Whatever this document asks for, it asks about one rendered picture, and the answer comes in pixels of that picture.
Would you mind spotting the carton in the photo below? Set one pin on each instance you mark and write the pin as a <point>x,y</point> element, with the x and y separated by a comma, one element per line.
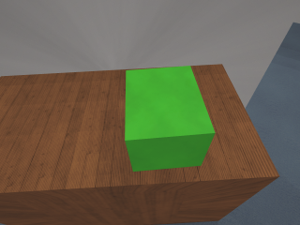
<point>167,125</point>

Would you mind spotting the pedestal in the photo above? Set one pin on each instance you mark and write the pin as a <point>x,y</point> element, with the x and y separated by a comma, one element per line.
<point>64,158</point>

